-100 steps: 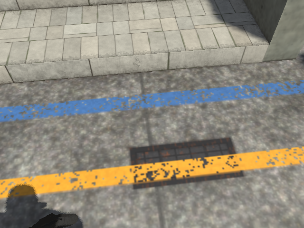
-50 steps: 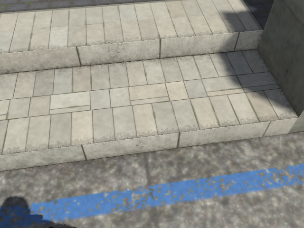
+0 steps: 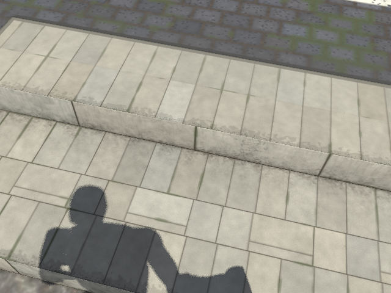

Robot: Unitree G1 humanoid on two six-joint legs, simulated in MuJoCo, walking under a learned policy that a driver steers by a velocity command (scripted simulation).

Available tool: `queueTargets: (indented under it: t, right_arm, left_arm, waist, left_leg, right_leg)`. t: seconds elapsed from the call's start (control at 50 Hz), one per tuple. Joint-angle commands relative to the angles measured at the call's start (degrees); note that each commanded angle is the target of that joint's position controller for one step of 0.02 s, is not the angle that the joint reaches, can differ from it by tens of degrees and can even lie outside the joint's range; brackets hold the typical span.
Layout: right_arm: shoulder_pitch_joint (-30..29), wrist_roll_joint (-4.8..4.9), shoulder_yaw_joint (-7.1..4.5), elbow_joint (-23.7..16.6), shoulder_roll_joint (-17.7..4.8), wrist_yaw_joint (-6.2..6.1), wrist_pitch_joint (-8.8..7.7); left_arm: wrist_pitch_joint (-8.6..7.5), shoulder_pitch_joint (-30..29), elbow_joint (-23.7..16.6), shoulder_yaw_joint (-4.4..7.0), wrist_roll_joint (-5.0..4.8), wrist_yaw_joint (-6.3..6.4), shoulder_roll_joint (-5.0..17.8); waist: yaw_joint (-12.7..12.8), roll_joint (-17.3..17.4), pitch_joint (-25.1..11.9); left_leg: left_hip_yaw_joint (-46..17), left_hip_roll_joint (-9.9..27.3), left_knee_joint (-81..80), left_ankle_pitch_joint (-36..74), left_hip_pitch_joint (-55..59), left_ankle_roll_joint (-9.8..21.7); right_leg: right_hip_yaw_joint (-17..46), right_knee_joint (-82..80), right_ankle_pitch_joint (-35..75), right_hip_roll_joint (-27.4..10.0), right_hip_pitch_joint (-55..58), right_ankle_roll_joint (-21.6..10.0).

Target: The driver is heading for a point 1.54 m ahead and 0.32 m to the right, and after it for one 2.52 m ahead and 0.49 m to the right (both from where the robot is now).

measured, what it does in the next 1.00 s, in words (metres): steps on the spot: right foot, then left foot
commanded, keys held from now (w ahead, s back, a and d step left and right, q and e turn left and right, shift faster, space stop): no key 1.00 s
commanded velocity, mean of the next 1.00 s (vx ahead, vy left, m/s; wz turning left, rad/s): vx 0.03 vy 0.00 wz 0.06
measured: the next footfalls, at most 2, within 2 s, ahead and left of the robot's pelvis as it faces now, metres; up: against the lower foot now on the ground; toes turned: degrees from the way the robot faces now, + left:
right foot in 0.10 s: +0.15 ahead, -0.13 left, +0.00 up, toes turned +1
left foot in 0.40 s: +0.07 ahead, +0.13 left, +0.00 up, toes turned +0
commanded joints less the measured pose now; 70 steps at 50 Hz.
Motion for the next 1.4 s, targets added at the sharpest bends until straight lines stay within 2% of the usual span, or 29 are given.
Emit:
queueTargets:
  t: [0.02, 0.04, 0.06, 0.08, 0.1, 0.12, 0.14, 0.16, 0.18, 0.2, 0.22, 0.24, 0.26, 0.28, 0.3, 0.34, 0.38, 0.4, 0.42, 0.44, 0.46, 0.48, 0.54, 0.58, 0.74, 0.82, 0.84, 0.9, 1.4]
  right_arm:
    - [-0.74, -0.82, -0.7, -2.84, -6.19, -0.51, 0.08]
    - [-1.11, -0.83, -0.44, -2.66, -6.02, -0.61, 0.23]
    - [-0.96, -0.28, -0.31, -2.23, -6.04, -0.69, 0.2]
    - [-1.48, 0.21, -0.01, -1.96, -5.72, -0.8, 0.15]
    - [0.09, 0.11, 0.21, -1.61, -5.37, -0.77, -0.38]
    - [4.15, -1.37, 0.8, -1.81, -3.14, -0.55, -1.09]
    - [7.94, -1.03, 0.89, -0.68, -2.23, -0.56, -1.21]
    - [4.96, -0.45, 0.17, -0.8, -5.7, -0.48, -0.56]
    - [2.41, 0.28, -0.59, -1.13, -7.49, -0.65, 0.64]
    - [1.0, 0.53, -0.88, -0.63, -7.01, -1.07, 2.09]
    - [0.98, 0.32, -0.97, -0.04, -6.46, -1.35, 3.35]
    - [1.79, 0.37, -0.75, 0.76, -5.07, -1.45, 4.11]
    - [2.54, 0.38, -0.18, 1.56, -2.93, -1.43, 4.31]
    - [2.21, 0.37, 0.3, 2.25, -1.28, -1.42, 4.17]
    - [1.47, 0.42, 0.42, 2.81, -0.75, -1.46, 3.95]
    - [2.25, 0.55, 0.02, 4.36, -1.38, -1.5, 3.7]
    - [2.19, -0.11, -0.28, 5.53, -2.65, -1.33, 3.7]
    - [1.79, -0.86, -0.64, 5.33, -4.88, -1.36, 3.75]
    - [1.93, -0.83, -1.09, 5.48, -7.13, -1.42, 3.78]
    - [2.48, -0.4, -0.9, 7.16, -5.36, -0.79, 3.45]
    - [1.59, -0.51, -0.24, 7.36, -2.86, -0.38, 2.78]
    - [1.31, -0.93, 0.1, 8.22, -2.19, -0.35, 2.1]
    - [2.62, -0.65, 0.29, 10.18, -2.56, -0.31, 0.34]
    - [4.14, -0.36, 0.48, 11.48, -2.42, -0.4, -0.02]
    - [7.29, -0.19, 1.1, 14.47, -1.47, -0.72, -0.13]
    - [8.23, -0.12, 1.3, 15.39, -0.89, -0.68, -0.01]
    - [8.66, -0.03, 1.56, 15.69, -0.06, -0.51, 0.09]
    - [9.19, -0.03, 1.64, 16.14, -0.17, -0.34, 0.22]
    - [14.01, -0.01, 2.62, 17.24, 0.93, -0.37, 0.32]
  left_arm:
    - [-0.24, 0.99, -2.45, 0.97, 0.12, -0.3, 4.75]
    - [-0.54, 0.99, -2.43, 1.07, 0.26, -0.46, 5.22]
    - [-1.03, 0.75, -2.62, 1.19, 0.18, -0.58, 5.43]
    - [-1.62, 2.37, -2.15, 1.27, 0.37, -0.75, 5.2]
    - [-2.2, 4.05, -1.78, 1.58, 1.19, -0.65, 6.59]
    - [-2.34, 6.62, -1.83, 2.01, 2.65, -0.35, 10.28]
    - [-1.82, 7.72, -1.12, 1.41, 3.1, -0.22, 7.86]
    - [-1.59, 8.65, -0.96, 0.49, 1.85, -0.56, 4.3]
    - [-1.33, 7.62, -0.99, 0.66, 1.15, -0.86, 5.02]
    - [-0.86, 5.52, -1.39, 0.9, 0.92, -0.91, 5.86]
    - [-0.42, 2.58, -1.92, 0.97, 0.61, -0.79, 6.25]
    - [0.13, 0.12, -2.11, 0.76, 0.54, -0.61, 5.61]
    - [0.73, -1.17, -1.88, 0.67, 0.58, -0.54, 4.97]
    - [1.2, -0.64, -1.48, 0.62, 0.65, -0.42, 4.43]
    - [1.51, 0.92, -0.93, 0.64, 0.72, -0.29, 4.35]
    - [1.78, 1.97, -0.29, 0.62, 0.45, -0.11, 4.59]
    - [1.63, 4.23, 0.8, 0.31, 0.05, -0.4, 3.93]
    - [1.24, 5.22, 1.23, 0.14, 0.46, -0.76, 3.62]
    - [0.87, 6.41, 1.31, 0.26, 1.22, -1.27, 3.85]
    - [0.97, 5.94, 1.73, 0.21, 1.19, -1.2, 2.74]
    - [1.19, 3.34, 1.91, 0.26, 1.1, -0.92, 2.96]
    - [1.47, 2.78, 2.03, 0.28, 0.81, -0.53, 2.37]
    - [2.17, 4.72, 3.62, 0.49, 0.62, 0.26, 2.41]
    - [2.27, 5.24, 4.62, 0.55, 0.4, 0.33, 2.14]
    - [2.66, 7.05, 8.47, 0.73, -0.07, 0.73, 2.17]
    - [2.85, 8.07, 10.09, 0.7, -0.24, 1.08, 2.18]
    - [2.99, 8.66, 10.64, 0.51, -0.41, 1.0, 1.49]
    - [3.18, 9.26, 11.62, 0.49, -0.44, 1.07, 1.82]
    - [3.8, 12.93, 15.95, -0.04, -0.68, 1.91, 0.65]
  waist:
    - [0.45, 8.76, -9.15]
    - [0.48, 9.23, -8.82]
    - [0.74, 9.2, -7.87]
    - [2.33, 8.89, -7.39]
    - [2.91, 6.88, -7.86]
    - [0.48, -1.45, -11.96]
    - [0.13, -8.65, -14.45]
    - [2.08, -7.56, -14.71]
    - [2.65, -5.71, -13.4]
    - [2.34, -4.32, -11.53]
    - [1.46, -4.0, -9.17]
    - [0.14, -4.92, -7.84]
    - [-0.49, -6.37, -6.72]
    - [0.15, -7.55, -6.62]
    - [1.2, -8.04, -7.34]
    - [1.07, -8.0, -8.78]
    - [1.11, -6.91, -7.93]
    - [1.79, -4.3, -7.29]
    - [3.54, 0.27, -6.11]
    - [3.54, 4.41, -4.7]
    - [2.67, 3.81, -1.68]
    - [3.02, 4.71, -0.89]
    - [3.36, 5.72, 0.26]
    - [3.05, 5.36, 0.49]
    - [2.24, 3.02, 0.28]
    - [2.1, 2.57, -0.04]
    - [2.16, 2.49, 0.1]
    - [2.12, 2.45, 0.27]
    - [2.25, 2.12, 1.51]
  left_leg:
    - [-8.29, 16.12, -0.12, 32.83, 3.66, 7.23]
    - [-9.05, 16.36, 1.65, 34.11, 5.1, 6.83]
    - [-8.95, 15.41, 3.55, 33.64, 6.15, 6.18]
    - [-9.1, 14.12, 6.03, 32.11, 6.32, 4.79]
    - [-8.57, 11.06, 9.19, 29.19, 4.51, 2.42]
    - [-5.83, 6.34, 17.23, 13.13, -2.71, -0.53]
    - [-4.23, 2.31, 25.35, -15.11, -8.33, -4.05]
    - [-3.88, 3.25, 31.96, -28.02, -10.57, -6.19]
    - [-3.75, 3.95, 37.04, -28.91, -11.95, -7.32]
    - [-3.45, 4.77, 39.67, -27.11, -12.58, -8.48]
    - [-3.38, 5.79, 38.74, -24.22, -11.1, -9.42]
    - [-2.33, 6.53, 34.46, -21.99, -7.98, -10.15]
    - [-0.06, 6.4, 28.55, -20.08, -5.28, -10.66]
    - [1.78, 6.26, 23.1, -18.17, -3.32, -10.82]
    - [2.8, 6.08, 18.84, -15.4, -1.81, -10.73]
    - [4.3, 5.86, 9.41, -7.26, 1.82, -9.88]
    - [3.91, 6.35, -0.09, 2.55, 6.19, -7.81]
    - [1.01, 9.22, 0.64, 6.3, 8.14, -6.49]
    - [-0.5, 11.5, 2.67, 6.61, 7.2, -4.3]
    - [-0.59, 10.86, 0.96, -6.63, 0.11, -2.42]
    - [-0.72, 10.07, -1.5, -11.81, -4.62, -2.59]
    - [-0.69, 10.06, -2.74, -12.35, -6.57, -3.31]
    - [0.02, 9.33, -2.34, -7.04, -6.09, -4.63]
    - [0.25, 9.02, -2.07, -5.4, -5.28, -4.58]
    - [1.08, 8.16, -1.44, 1.57, -1.97, -3.85]
    - [1.56, 7.79, -1.3, 4.65, -0.74, -3.68]
    - [1.67, 7.74, -1.34, 4.98, -0.63, -3.62]
    - [1.9, 7.53, -1.44, 6.2, -0.15, -3.51]
    - [2.68, 6.86, -3.11, 6.66, 0.05, -3.23]
  right_leg:
    - [-1.75, -2.36, -1.12, 1.28, 9.91, -0.73]
    - [-2.06, -4.66, -2.22, 1.6, 10.77, -1.49]
    - [-2.47, -10.19, -1.32, 1.99, 11.92, -2.23]
    - [-2.96, -18.7, 5.01, 2.37, 16.18, -3.41]
    - [0.2, -23.48, 20.13, -0.19, 22.99, -5.25]
    - [8.86, -17.79, 51.88, -9.97, 34.98, -10.31]
    - [16.85, -16.7, 64.38, -19.21, 38.34, -20.58]
    - [21.0, -19.22, 56.98, -21.92, 36.29, -24.09]
    - [20.03, -20.28, 45.14, -20.26, 34.8, -23.34]
    - [17.34, -21.14, 36.11, -17.77, 32.08, -21.35]
    - [14.45, -22.63, 28.6, -15.7, 27.36, -19.54]
    - [11.25, -23.91, 22.46, -12.97, 23.41, -17.56]
    - [8.03, -24.36, 19.17, -10.13, 20.98, -15.95]
    - [6.08, -24.25, 17.94, -8.43, 20.97, -15.09]
    - [5.67, -23.85, 17.46, -8.0, 22.25, -14.96]
    - [5.86, -22.58, 14.12, -7.97, 24.2, -14.67]
    - [5.78, -22.76, 5.16, -6.79, 23.09, -11.64]
    - [5.28, -22.54, -1.39, -5.85, 20.54, -9.08]
    - [2.91, -22.19, -8.01, -3.27, 18.7, -7.09]
    - [-1.33, -22.08, -10.85, -0.16, 22.51, -4.66]
    - [-1.87, -20.24, -8.74, 0.33, 25.17, -3.51]
    - [-2.02, -19.4, -6.53, 0.19, 26.64, -3.61]
    - [-1.9, -18.68, -2.55, 0.17, 27.14, -4.13]
    - [-2.02, -18.7, -1.69, 0.22, 27.11, -4.04]
    - [-2.35, -18.92, 2.05, 0.19, 27.17, -3.1]
    - [-2.4, -18.9, 3.3, 0.04, 27.26, -2.87]
    - [-2.31, -19.1, 3.27, -0.14, 27.27, -2.86]
    - [-2.36, -19.1, 3.47, -0.19, 27.1, -2.8]
    - [-2.46, -20.32, 2.83, -0.53, 26.42, -2.22]
Keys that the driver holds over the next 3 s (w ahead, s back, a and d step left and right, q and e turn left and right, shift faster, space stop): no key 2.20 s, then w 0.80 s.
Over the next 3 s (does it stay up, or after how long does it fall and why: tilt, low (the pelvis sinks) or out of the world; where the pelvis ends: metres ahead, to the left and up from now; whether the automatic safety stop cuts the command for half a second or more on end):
stays up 0.38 -0.01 0.02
